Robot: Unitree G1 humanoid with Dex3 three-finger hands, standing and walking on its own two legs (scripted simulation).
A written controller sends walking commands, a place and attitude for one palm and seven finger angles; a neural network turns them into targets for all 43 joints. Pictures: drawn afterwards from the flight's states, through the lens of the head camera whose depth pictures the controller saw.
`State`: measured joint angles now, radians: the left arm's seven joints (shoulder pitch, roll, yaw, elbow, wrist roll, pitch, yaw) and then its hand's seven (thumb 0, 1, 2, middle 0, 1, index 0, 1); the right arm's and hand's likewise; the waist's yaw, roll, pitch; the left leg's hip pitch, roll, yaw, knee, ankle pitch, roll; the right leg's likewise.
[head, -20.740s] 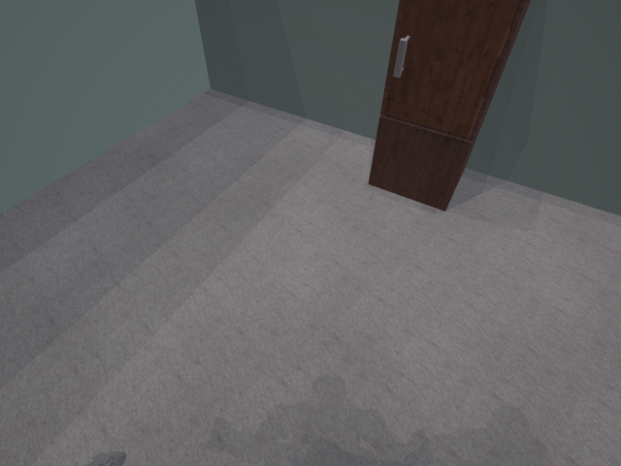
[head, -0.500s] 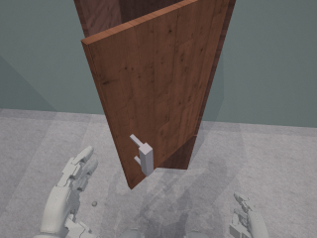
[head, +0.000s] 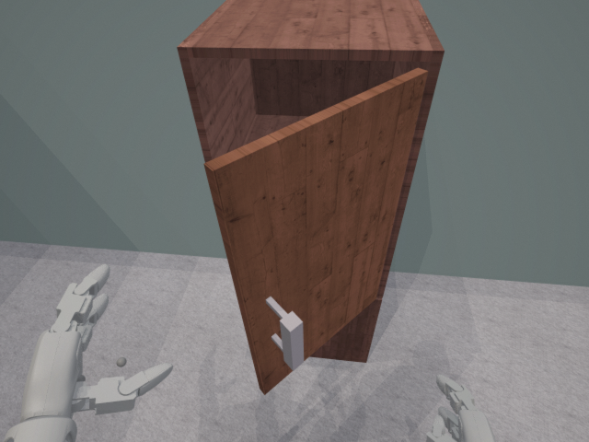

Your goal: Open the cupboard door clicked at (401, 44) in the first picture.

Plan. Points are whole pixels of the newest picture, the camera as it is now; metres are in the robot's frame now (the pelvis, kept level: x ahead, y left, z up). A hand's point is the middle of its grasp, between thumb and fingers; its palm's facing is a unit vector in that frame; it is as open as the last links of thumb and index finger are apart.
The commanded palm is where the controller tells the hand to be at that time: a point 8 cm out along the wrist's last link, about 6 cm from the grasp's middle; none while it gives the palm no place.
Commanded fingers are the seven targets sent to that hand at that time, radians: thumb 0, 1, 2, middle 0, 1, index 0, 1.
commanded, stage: draw the hand back to the body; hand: left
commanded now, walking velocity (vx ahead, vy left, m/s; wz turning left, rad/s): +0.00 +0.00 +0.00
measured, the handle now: (283, 332) +0.31 +0.06 -0.06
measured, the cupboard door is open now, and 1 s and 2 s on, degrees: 47 47 47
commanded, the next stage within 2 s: step back with the hand held close in 0.70 s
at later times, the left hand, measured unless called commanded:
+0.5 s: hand (57, 306) +0.19 +0.25 +0.19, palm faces +0.46 -0.80 -0.38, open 7.8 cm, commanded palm +0.14 +0.29 +0.20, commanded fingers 0.00 0.90 0.90 -0.20 -0.30 -0.20 -0.30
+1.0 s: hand (58, 307) +0.19 +0.25 +0.18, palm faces +0.41 -0.79 -0.45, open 7.4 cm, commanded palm +0.13 +0.29 +0.20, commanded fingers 0.00 0.90 0.90 -0.20 -0.30 -0.20 -0.30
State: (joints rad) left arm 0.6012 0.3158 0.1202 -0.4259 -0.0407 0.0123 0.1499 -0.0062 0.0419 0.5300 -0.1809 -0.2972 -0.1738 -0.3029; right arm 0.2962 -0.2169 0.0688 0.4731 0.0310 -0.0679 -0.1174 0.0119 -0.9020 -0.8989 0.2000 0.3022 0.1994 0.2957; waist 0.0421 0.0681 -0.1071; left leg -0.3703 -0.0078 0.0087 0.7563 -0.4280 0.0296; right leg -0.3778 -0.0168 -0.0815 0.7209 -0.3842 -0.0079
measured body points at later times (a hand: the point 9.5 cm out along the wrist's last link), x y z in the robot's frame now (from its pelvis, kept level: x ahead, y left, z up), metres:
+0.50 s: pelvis +0.00 -0.01 +0.03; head -0.02 -0.03 +0.47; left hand +0.16 +0.29 +0.21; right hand +0.19 -0.23 -0.05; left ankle -0.02 +0.10 -0.71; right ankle +0.00 -0.11 -0.71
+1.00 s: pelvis -0.02 -0.01 +0.03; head -0.01 -0.03 +0.48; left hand +0.17 +0.29 +0.21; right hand +0.16 -0.24 -0.05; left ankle -0.02 +0.10 -0.71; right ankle +0.00 -0.11 -0.71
